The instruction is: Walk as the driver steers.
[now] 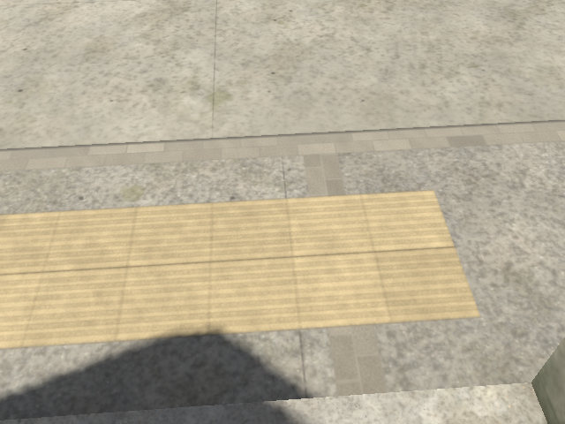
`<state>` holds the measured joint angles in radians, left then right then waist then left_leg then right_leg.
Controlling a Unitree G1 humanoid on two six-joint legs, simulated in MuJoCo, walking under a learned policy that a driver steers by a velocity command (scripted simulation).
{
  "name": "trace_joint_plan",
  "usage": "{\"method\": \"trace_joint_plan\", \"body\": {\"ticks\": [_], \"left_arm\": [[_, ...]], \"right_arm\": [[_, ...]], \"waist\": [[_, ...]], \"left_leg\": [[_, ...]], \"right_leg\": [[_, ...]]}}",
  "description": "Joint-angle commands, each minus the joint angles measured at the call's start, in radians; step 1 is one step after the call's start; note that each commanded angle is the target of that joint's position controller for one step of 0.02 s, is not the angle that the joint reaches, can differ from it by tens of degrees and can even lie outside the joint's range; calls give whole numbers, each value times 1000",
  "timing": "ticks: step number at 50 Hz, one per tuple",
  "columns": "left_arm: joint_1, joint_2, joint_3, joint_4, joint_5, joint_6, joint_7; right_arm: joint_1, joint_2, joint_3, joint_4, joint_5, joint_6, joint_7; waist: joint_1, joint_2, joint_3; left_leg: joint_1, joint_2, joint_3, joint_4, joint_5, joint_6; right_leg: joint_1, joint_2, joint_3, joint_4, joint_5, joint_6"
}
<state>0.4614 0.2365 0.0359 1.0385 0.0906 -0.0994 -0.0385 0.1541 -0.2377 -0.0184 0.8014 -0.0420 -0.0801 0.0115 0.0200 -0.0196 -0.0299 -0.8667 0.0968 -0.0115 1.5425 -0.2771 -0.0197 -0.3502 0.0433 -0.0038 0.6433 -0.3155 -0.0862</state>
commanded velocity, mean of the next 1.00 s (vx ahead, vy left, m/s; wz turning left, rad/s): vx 0.02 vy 0.00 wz -0.45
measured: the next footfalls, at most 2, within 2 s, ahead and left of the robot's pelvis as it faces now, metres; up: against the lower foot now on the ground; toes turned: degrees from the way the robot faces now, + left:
left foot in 0.40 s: +0.24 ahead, +0.22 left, -0.21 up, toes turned -16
right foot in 1.00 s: +0.06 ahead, +0.03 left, +0.00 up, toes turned -29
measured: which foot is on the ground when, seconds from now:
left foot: up 0.00-0.38, down 0.40-1.00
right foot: down 0.00-0.42, up 0.44-0.98, down 1.00-1.00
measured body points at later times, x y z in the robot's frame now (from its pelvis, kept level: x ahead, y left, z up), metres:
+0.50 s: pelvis +0.12 +0.13 -0.17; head +0.13 +0.12 +0.28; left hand +0.20 +0.37 -0.30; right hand +0.13 -0.15 -0.29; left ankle +0.20 +0.22 -0.92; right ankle +0.06 -0.02 -0.63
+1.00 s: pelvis +0.09 +0.15 -0.18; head +0.11 +0.15 +0.27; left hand +0.35 +0.21 -0.26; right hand -0.04 -0.10 -0.29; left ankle +0.20 +0.23 -0.93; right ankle +0.02 +0.05 -0.72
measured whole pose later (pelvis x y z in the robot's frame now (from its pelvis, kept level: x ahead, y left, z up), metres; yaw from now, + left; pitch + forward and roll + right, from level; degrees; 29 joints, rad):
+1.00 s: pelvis +0.09 +0.15 -0.18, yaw -29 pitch +4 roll -4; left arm 0.22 0.21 -0.10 0.47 -0.01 0.03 -0.07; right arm 0.41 -0.31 -0.02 0.78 -0.08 -0.10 -0.01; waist -0.12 0.05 -0.04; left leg -0.31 0.14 0.17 0.29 -0.06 0.06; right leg -0.83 0.03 -0.06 1.65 -0.84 -0.05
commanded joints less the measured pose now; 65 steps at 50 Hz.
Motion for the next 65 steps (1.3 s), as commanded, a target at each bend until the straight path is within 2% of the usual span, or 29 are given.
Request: {"method": "trace_joint_plan", "body": {"ticks": [1, 3, 4, 6, 9, 10, 13, 17, 19, 20, 21, 22, 23, 24, 26, 29, 37, 44, 47, 49, 50, 51, 53, 55, 57, 59, 60, 61, 65], "left_arm": [[88, 56, -36, -33, 9, -23, -1], [-5, 144, -21, -93, 22, -32, 3], [117, 87, -26, -36, 0, -34, 29], [403, -10, -44, 102, 14, -37, 69], [448, -60, -46, 141, 25, -27, 65], [305, -91, -59, 47, -7, -17, 72], [-14, 68, -34, -122, 27, 1, 53], [157, 72, -33, -81, -11, 14, 73], [109, 104, -44, -117, -28, 49, 47], [129, 99, -52, -135, -7, 55, 5], [211, -12, -64, -170, -71, 30, -32], [161, -44, -52, -330, -59, 45, -4], [13, -5, -51, -337, -18, 57, 18], [-68, -25, -70, -329, -37, 66, 41], [106, -118, -90, -319, -62, 70, 32], [54, -70, -124, -424, -33, 126, -1], [-173, 39, -108, -571, -79, 110, -21], [-248, -12, -131, -644, -92, 110, -53], [-287, 0, -121, -678, -88, 110, -33], [-361, 11, -114, -697, -112, 113, -31], [-290, -23, -123, -686, -116, 115, -24], [-266, -15, -121, -658, -124, 104, -27], [-149, 66, -112, -589, -104, 80, -20], [80, 75, -90, -530, -30, 61, -49], [-51, 84, -73, -518, -25, 71, -91], [-230, 62, -75, -488, -95, 58, -104], [-185, 12, -57, -425, -71, 103, 35], [-224, -13, -75, -451, -83, 121, 69], [-207, 8, -65, -421, -104, 130, 89]], "right_arm": [[283, 44, 25, 85, -27, 23, 53], [212, -42, 2, 12, -34, 8, 51], [111, -82, -3, -27, -77, 14, 45], [-37, -24, 21, -63, -81, 34, 38], [-86, 34, 45, -91, -75, 48, 46], [-83, -3, 49, -56, -68, 51, 66], [45, -31, 36, -84, -21, 53, 43], [65, -27, 23, -99, 3, 73, 32], [223, -58, -11, -54, 23, 68, 24], [382, -156, -61, -23, 5, 49, 17], [475, -259, -90, -32, -34, 26, 13], [360, -337, -120, -82, 4, 38, 36], [383, -281, -107, -37, -23, 26, 32], [428, -205, -79, -22, -17, 21, 35], [440, -74, -32, -20, -44, -11, 6], [233, -186, -57, -98, -63, -24, -19], [328, -233, -14, -80, -54, -28, -13], [296, -266, -21, -83, -30, -43, -13], [349, -314, -63, -51, -51, -41, -32], [361, -290, -77, -49, -14, -24, -30], [319, -294, -78, -38, -56, -18, -25], [246, -284, -78, -64, -41, -14, -17], [130, -154, -39, -176, -30, -1, 10], [-6, -91, -23, -222, 12, 0, -17], [70, -88, -21, -222, 34, -42, -46], [232, -113, -11, -143, 19, -32, 6], [229, -150, -85, -121, 67, 73, -18], [192, -124, -70, -145, 64, 130, -25], [59, -62, -42, -137, 54, 185, -28]], "waist": [[-92, -80, 95], [-105, -67, 2], [1, -84, 5], [131, -70, 22], [138, -106, 80], [136, 15, 101], [-21, -93, 129], [64, -114, 118], [-15, -99, 41], [-87, 2, -71], [-60, 230, -270], [-63, 320, -312], [-93, 95, -44], [-137, 37, 0], [44, 131, 41], [75, 90, 14], [-89, 130, 48], [-93, 148, 10], [-123, 158, 9], [-184, 201, 26], [-113, 250, -8], [-60, 177, -63], [40, -167, -35], [248, -104, 14], [120, -137, 40], [-75, -112, 40], [-82, -20, -137], [-105, -19, -81], [-63, -36, 22]], "left_leg": [[227, -31, 49, -75, 491, -9], [288, -66, 63, -12, 360, -21], [-33, -43, -54, -122, 379, -32], [-440, -4, -176, -363, 330, -59], [-505, -17, -193, -463, 286, -53], [-293, -12, -182, -741, 644, -36], [589, -66, -8, -669, 653, -34], [557, -46, -25, -1292, 535, 22], [899, -35, 59, -1493, 717, 57], [1148, 36, 68, -1401, 772, 144], [1439, 219, -15, -941, 1461, 332], [1384, 446, -460, -1121, 845, 512], [1201, 451, -456, -1195, 483, 481], [1061, 343, -284, -1196, 327, 398], [695, 237, -84, -1095, 980, 289], [607, 341, -195, -1192, 850, 427], [715, 238, -203, -1282, 78, 290], [668, 219, -115, -1378, -25, 203], [813, 331, -169, -1400, 22, 272], [793, 365, -187, -1532, -124, 352], [778, 415, -199, -1535, -64, 328], [755, 399, -149, -1526, -11, 322], [290, 75, 70, -1173, -150, 105], [-158, -182, -473, -908, -184, 6], [-160, -218, -575, -795, -91, -22], [195, -171, -295, -384, -113, -62], [348, -169, -232, -368, 58, -27], [361, -176, -192, -303, 100, -29], [298, -204, -133, -281, 137, -19]], "right_leg": [[-406, -186, 206, -46, 624, -159], [-442, -165, 256, 27, 600, -136], [-134, -202, 359, 81, 466, -177], [322, -262, 601, 186, 318, -220], [286, -255, 783, 138, 161, -268], [43, -192, 651, 185, -75, -230], [-765, -81, 427, 83, -543, -151], [-324, -102, 555, 338, -158, -130], [-388, -35, 502, 552, -79, -59], [-472, 22, 399, 805, 19, 27], [-767, 133, 191, 1261, -386, 108], [-1007, 215, 162, 1392, -537, 121], [-1187, 115, 135, 1512, -407, 138], [-1145, 99, 126, 1519, -326, 115], [-881, -19, 112, 1617, -72, 83], [-951, -10, 69, 1842, -43, 189], [-1069, -56, 52, 1798, -17, 225], [-757, -89, -57, 1348, -366, 168], [-775, -57, -17, 1187, -489, 63], [-659, 40, -127, 843, -687, -10], [-586, 32, -56, 914, -510, -51], [-498, 38, -13, 775, -434, -94], [-253, -185, 691, 307, -398, -372], [111, -217, 1004, 184, -469, -311], [99, -237, 847, 168, -101, -237], [-391, -191, 532, 223, -150, -243], [-225, -267, 511, 286, 315, -232], [-296, -266, 459, 312, 445, -222], [-316, -244, 345, 295, 323, -177]]}}
Over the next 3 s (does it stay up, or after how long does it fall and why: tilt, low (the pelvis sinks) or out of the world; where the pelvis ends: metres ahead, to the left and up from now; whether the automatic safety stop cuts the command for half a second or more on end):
stays up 0.19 0.18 -0.21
